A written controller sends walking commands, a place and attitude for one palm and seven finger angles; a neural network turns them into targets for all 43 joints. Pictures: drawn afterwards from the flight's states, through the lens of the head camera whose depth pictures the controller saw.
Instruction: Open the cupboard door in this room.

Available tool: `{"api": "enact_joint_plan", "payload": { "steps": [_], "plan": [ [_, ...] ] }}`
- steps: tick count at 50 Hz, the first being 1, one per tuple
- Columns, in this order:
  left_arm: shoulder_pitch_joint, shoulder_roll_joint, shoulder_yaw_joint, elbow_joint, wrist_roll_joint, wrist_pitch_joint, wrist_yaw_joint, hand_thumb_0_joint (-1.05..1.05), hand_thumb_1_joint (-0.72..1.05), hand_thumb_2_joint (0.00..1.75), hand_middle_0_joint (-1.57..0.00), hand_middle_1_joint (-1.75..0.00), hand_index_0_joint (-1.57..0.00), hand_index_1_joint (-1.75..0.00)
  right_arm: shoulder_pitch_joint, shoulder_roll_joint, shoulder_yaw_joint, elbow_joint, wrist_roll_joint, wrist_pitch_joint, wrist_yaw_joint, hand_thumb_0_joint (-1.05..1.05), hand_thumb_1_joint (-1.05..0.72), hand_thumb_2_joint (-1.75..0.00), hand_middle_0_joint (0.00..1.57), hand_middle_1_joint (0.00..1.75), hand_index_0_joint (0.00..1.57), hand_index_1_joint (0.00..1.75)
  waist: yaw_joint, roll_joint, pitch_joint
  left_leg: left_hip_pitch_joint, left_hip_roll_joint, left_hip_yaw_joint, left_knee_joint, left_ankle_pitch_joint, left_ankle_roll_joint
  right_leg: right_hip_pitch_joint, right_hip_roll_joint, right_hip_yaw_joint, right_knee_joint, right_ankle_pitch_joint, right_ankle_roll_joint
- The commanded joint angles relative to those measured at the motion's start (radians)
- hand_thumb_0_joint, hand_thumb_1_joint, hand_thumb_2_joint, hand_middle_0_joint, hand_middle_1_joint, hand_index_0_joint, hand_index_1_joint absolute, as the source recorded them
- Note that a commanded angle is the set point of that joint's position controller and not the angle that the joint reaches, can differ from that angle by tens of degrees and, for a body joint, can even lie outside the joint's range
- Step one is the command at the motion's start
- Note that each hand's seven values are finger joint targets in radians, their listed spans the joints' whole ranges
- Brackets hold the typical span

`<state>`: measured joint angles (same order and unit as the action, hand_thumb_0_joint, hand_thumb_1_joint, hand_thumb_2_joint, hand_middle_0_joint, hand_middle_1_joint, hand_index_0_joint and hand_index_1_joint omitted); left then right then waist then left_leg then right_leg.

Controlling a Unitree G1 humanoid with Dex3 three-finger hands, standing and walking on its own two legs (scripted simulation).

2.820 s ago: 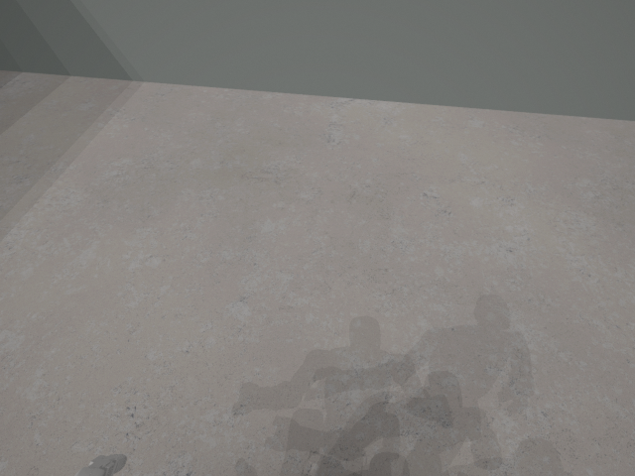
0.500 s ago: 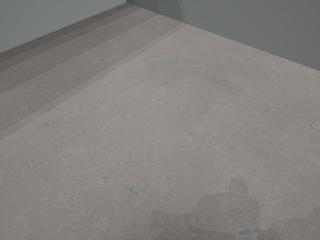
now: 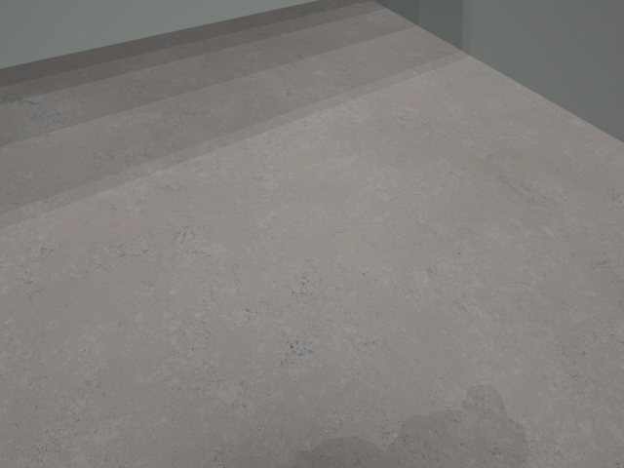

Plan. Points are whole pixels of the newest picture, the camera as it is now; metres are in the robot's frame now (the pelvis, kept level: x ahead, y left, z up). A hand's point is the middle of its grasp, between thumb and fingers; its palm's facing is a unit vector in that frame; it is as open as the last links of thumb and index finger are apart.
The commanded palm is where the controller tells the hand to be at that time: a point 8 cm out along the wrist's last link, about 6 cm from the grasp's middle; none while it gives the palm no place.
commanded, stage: turn or walk to find it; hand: left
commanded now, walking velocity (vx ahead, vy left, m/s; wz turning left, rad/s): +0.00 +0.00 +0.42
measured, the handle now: out of the picture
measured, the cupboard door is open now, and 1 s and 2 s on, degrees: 0 0 0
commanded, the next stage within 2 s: none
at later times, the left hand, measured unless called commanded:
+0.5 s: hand out of the picture +0.07 +0.21 -0.14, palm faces +0.18 -0.95 -0.27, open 7.4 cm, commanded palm none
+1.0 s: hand out of the picture -0.11 +0.22 -0.18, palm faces +0.43 -0.87 -0.23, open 7.4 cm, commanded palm none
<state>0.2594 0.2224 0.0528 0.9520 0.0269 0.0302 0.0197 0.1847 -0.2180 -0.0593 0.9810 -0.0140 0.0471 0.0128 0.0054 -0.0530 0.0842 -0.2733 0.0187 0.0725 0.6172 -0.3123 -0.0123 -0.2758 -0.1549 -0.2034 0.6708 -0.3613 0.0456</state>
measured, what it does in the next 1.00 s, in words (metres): steps on the spot, turning left: right foot, then left foot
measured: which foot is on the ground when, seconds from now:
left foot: down 0.00-0.50, up 0.52-0.90, down 0.92-1.00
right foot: up 0.00-0.48, down 0.50-0.92, up 0.94-1.00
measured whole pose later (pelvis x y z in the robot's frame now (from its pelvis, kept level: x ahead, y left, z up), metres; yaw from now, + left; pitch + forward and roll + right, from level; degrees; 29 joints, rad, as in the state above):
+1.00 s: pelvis -0.05 +0.02 +0.00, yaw +24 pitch -1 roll -1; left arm 0.26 0.26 0.07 0.99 0.03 0.07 0.03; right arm 0.14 -0.21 -0.05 0.95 -0.02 0.02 0.01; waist 0.02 -0.07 0.09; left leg -0.28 0.00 0.07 0.62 -0.32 0.05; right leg -0.35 -0.12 -0.10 0.93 -0.52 0.06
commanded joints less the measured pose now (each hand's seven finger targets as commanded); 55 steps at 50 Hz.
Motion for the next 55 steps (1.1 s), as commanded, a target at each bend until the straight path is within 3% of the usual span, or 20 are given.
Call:
{"api": "enact_joint_plan", "payload": {
  "steps": [1, 4, 6, 16, 22, 23, 24, 25, 26, 29, 31, 40, 42, 44, 45, 46, 47, 48, 51, 55],
  "plan": [
    [-0.095, 0.091, 0.025, -0.112, -0.005, 0.013, 0.011, 0.00, 0.90, 0.90, -0.20, -0.30, -0.20, -0.30, 0.134, -0.237, -0.054, -0.039, -0.008, -0.033, -0.025, 0.00, -0.90, -0.90, 0.20, 0.30, 0.20, 0.30, -0.081, 0.319, -0.105, 0.135, 0.350, -0.423, -0.326, 0.408, 0.196, -0.280, 0.039, 0.165, 0.421, -0.238, 0.016],
    [-0.039, 0.097, 0.033, -0.058, -0.006, 0.006, -0.008, 0.00, 0.90, 0.90, -0.20, -0.30, -0.20, -0.30, 0.005, -0.168, -0.025, -0.076, -0.005, -0.042, -0.035, 0.00, -0.90, -0.90, 0.20, 0.30, 0.20, 0.30, -0.011, 0.202, -0.079, 0.109, 0.234, -0.277, -0.310, 0.397, 0.160, -0.266, 0.033, 0.182, 0.465, -0.050, 0.022],
    [-0.025, 0.096, 0.031, -0.047, -0.007, 0.006, -0.008, 0.00, 0.90, 0.90, -0.20, -0.30, -0.20, -0.30, 0.017, -0.164, -0.026, -0.078, -0.003, -0.048, -0.037, 0.00, -0.90, -0.90, 0.20, 0.30, 0.20, 0.30, -0.015, 0.181, -0.112, 0.157, 0.214, -0.259, -0.298, 0.483, 0.167, -0.254, 0.043, 0.182, 0.433, -0.031, 0.035],
    [-0.109, 0.073, 0.025, -0.101, -0.013, 0.004, 0.002, 0.00, 0.90, 0.90, -0.20, -0.30, -0.20, -0.30, 0.070, -0.176, -0.044, -0.076, -0.011, -0.035, -0.032, 0.00, -0.90, -0.90, 0.20, 0.30, 0.20, 0.30, -0.048, 0.174, -0.114, 0.171, 0.212, -0.385, -0.286, 0.451, 0.201, -0.187, 0.090, 0.189, 0.200, -0.084, 0.037],
    [-0.024, 0.077, 0.021, -0.096, -0.021, -0.012, 0.011, 0.00, 0.90, 0.90, -0.20, -0.30, -0.20, -0.30, 0.031, -0.175, -0.048, -0.091, -0.009, -0.025, -0.024, 0.00, -0.90, -0.90, 0.20, 0.30, 0.20, 0.30, -0.001, 0.176, -0.144, 0.040, 0.151, -0.412, -0.214, 0.428, 0.157, 0.058, 0.131, 0.173, -0.135, 0.055, 0.011],
    [0.006, 0.093, 0.024, -0.092, -0.019, -0.020, 0.014, 0.00, 0.90, 0.90, -0.20, -0.30, -0.20, -0.30, 0.024, -0.163, -0.047, -0.096, -0.002, -0.025, -0.020, 0.00, -0.90, -0.90, 0.20, 0.30, 0.20, 0.30, 0.018, 0.140, -0.151, -0.027, 0.116, -0.388, -0.171, 0.348, 0.118, 0.158, 0.111, 0.180, -0.266, 0.149, 0.007],
    [0.022, 0.151, 0.035, -0.092, -0.009, -0.031, 0.020, 0.00, 0.90, 0.90, -0.20, -0.30, -0.20, -0.30, 0.041, -0.116, -0.044, -0.100, 0.007, -0.027, -0.013, 0.00, -0.90, -0.90, 0.20, 0.30, 0.20, 0.30, 0.022, 0.003, -0.165, -0.169, 0.044, -0.317, -0.046, 0.185, 0.061, 0.291, -0.031, 0.319, -0.365, 0.162, -0.032],
    [0.026, 0.226, 0.049, -0.099, 0.002, -0.036, 0.024, 0.00, 0.90, 0.90, -0.20, -0.30, -0.20, -0.30, 0.041, -0.062, -0.033, -0.130, 0.006, -0.028, -0.010, 0.00, -0.90, -0.90, 0.20, 0.30, 0.20, 0.30, 0.027, -0.227, -0.127, -0.318, -0.097, -0.134, 0.156, -0.170, -0.007, 0.297, -0.273, 0.540, -0.408, 0.238, -0.145],
    [0.017, 0.219, 0.047, -0.113, -0.006, -0.032, 0.023, 0.00, 0.90, 0.90, -0.20, -0.30, -0.20, -0.30, 0.014, -0.109, -0.046, -0.129, -0.010, -0.013, -0.014, 0.00, -0.90, -0.90, 0.20, 0.30, 0.20, 0.30, 0.038, -0.175, -0.116, -0.298, -0.064, -0.157, 0.339, -0.253, -0.009, 0.178, -0.320, 0.529, -0.414, 0.273, -0.212],
    [-0.111, 0.138, 0.027, -0.132, -0.009, -0.034, 0.020, 0.00, 0.90, 0.90, -0.20, -0.30, -0.20, -0.30, 0.053, -0.103, -0.052, -0.073, -0.008, 0.007, 0.002, 0.00, -0.90, -0.90, 0.20, 0.30, 0.20, 0.30, -0.038, -0.072, -0.041, -0.283, -0.015, -0.143, 0.566, -0.097, -0.025, 0.069, -0.165, 0.326, -0.381, 0.296, -0.174],
    [-0.091, 0.124, 0.022, -0.128, -0.006, -0.042, 0.019, 0.00, 0.90, 0.90, -0.20, -0.30, -0.20, -0.30, 0.063, -0.092, -0.045, -0.060, -0.008, 0.009, 0.006, 0.00, -0.90, -0.90, 0.20, 0.30, 0.20, 0.30, -0.030, -0.104, -0.039, -0.273, -0.002, -0.109, 0.577, -0.057, -0.043, 0.079, -0.142, 0.255, -0.368, 0.352, -0.165],
    [0.050, 0.192, 0.042, -0.056, 0.006, -0.032, 0.015, 0.00, 0.90, 0.90, -0.20, -0.30, -0.20, -0.30, -0.070, -0.065, -0.017, -0.087, 0.005, -0.002, 0.003, 0.00, -0.90, -0.90, 0.20, 0.30, 0.20, 0.30, 0.046, -0.168, -0.072, -0.153, 0.000, -0.003, 0.188, -0.152, -0.046, 0.191, -0.181, 0.188, -0.263, 0.627, -0.182],
    [0.036, 0.203, 0.047, -0.049, 0.006, -0.027, 0.014, 0.00, 0.90, 0.90, -0.20, -0.30, -0.20, -0.30, -0.042, -0.069, -0.016, -0.082, 0.007, -0.007, 0.000, 0.00, -0.90, -0.90, 0.20, 0.30, 0.20, 0.30, 0.026, -0.173, -0.089, -0.084, -0.006, 0.018, 0.089, -0.113, -0.036, 0.175, -0.188, 0.169, -0.225, 0.625, -0.165],
    [0.012, 0.194, 0.047, -0.049, -0.002, -0.020, 0.012, 0.00, 0.90, 0.90, -0.20, -0.30, -0.20, -0.30, 0.012, -0.088, -0.018, -0.071, 0.004, -0.016, 0.000, 0.00, -0.90, -0.90, 0.20, 0.30, 0.20, 0.30, -0.012, -0.109, -0.109, 0.062, -0.003, 0.022, -0.117, 0.051, -0.021, 0.103, -0.159, 0.115, -0.134, 0.526, -0.103],
    [0.016, 0.169, 0.044, -0.059, -0.011, -0.014, 0.009, 0.00, 0.90, 0.90, -0.20, -0.30, -0.20, -0.30, 0.060, -0.143, -0.029, -0.063, 0.000, -0.028, 0.001, 0.00, -0.90, -0.90, 0.20, 0.30, 0.20, 0.30, -0.039, 0.023, -0.156, 0.210, 0.074, -0.066, -0.219, 0.222, 0.008, -0.007, -0.116, 0.064, 0.003, 0.376, -0.050],
    [0.024, 0.101, 0.032, -0.094, -0.016, -0.009, 0.001, 0.00, 0.90, 0.90, -0.20, -0.30, -0.20, -0.30, 0.101, -0.249, -0.050, -0.066, -0.008, -0.035, -0.002, 0.00, -0.90, -0.90, 0.20, 0.30, 0.20, 0.30, -0.051, 0.343, -0.162, 0.313, 0.332, -0.396, -0.256, 0.558, 0.124, -0.250, 0.018, 0.016, 0.210, -0.148, 0.027],
    [-0.049, 0.102, 0.018, -0.107, -0.005, 0.007, 0.012, 0.00, 0.90, 0.90, -0.20, -0.30, -0.20, -0.30, 0.145, -0.273, -0.059, -0.043, -0.004, -0.031, -0.014, 0.00, -0.90, -0.90, 0.20, 0.30, 0.20, 0.30, -0.090, 0.353, -0.166, 0.224, 0.382, -0.442, -0.298, 0.542, 0.185, -0.240, 0.042, 0.121, 0.361, -0.301, 0.025],
    [-0.090, 0.105, 0.026, -0.104, -0.006, 0.011, 0.012, 0.00, 0.90, 0.90, -0.20, -0.30, -0.20, -0.30, 0.124, -0.248, -0.054, -0.043, -0.005, -0.032, -0.025, 0.00, -0.90, -0.90, 0.20, 0.30, 0.20, 0.30, -0.080, 0.314, -0.126, 0.178, 0.342, -0.426, -0.301, 0.493, 0.190, -0.273, 0.039, 0.177, 0.429, -0.248, 0.017],
    [-0.042, 0.108, 0.031, -0.057, -0.007, 0.005, -0.006, 0.00, 0.90, 0.90, -0.20, -0.30, -0.20, -0.30, -0.002, -0.178, -0.026, -0.085, -0.005, -0.041, -0.033, 0.00, -0.90, -0.90, 0.20, 0.30, 0.20, 0.30, -0.017, 0.203, -0.093, 0.134, 0.234, -0.292, -0.301, 0.438, 0.164, -0.259, 0.033, 0.189, 0.470, -0.062, 0.026],
    [-0.015, 0.110, 0.033, -0.042, -0.006, 0.008, -0.006, 0.00, 0.90, 0.90, -0.20, -0.30, -0.20, -0.30, 0.013, -0.169, -0.026, -0.088, 0.001, -0.047, -0.034, 0.00, -0.90, -0.90, 0.20, 0.30, 0.20, 0.30, -0.015, 0.168, -0.113, 0.162, 0.198, -0.272, -0.318, 0.442, 0.160, -0.242, 0.046, 0.188, 0.434, -0.001, 0.043]
  ]
}}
